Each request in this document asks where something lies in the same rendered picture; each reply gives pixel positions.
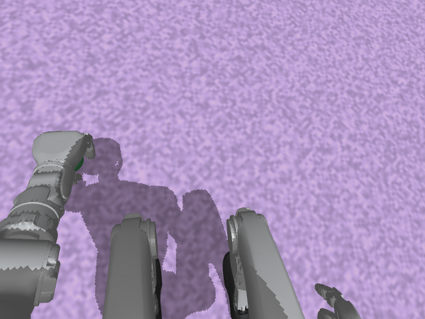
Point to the right robot hand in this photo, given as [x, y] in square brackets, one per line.
[343, 309]

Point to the left robot hand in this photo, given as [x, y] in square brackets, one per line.
[68, 147]

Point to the ball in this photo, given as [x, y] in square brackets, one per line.
[79, 165]

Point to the left robot arm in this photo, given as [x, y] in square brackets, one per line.
[29, 263]

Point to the right robot foot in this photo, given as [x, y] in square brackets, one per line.
[230, 287]

